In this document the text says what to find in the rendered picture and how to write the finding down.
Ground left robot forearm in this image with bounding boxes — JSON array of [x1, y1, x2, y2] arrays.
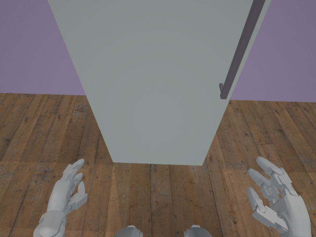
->
[[33, 211, 67, 237]]

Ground robot right thigh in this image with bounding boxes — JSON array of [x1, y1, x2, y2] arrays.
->
[[184, 227, 212, 237]]

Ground handle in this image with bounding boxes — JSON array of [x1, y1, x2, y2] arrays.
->
[[219, 0, 265, 99]]

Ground robot right hand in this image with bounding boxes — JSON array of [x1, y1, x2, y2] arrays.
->
[[247, 156, 312, 237]]

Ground robot thigh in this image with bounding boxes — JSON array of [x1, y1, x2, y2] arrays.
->
[[184, 227, 212, 237], [114, 227, 143, 237]]

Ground fridge door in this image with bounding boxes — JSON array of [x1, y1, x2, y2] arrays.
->
[[48, 0, 271, 166]]

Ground robot left thigh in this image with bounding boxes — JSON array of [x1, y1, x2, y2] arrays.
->
[[114, 227, 143, 237]]

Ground robot left hand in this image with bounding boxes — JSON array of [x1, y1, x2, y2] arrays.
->
[[47, 158, 87, 215]]

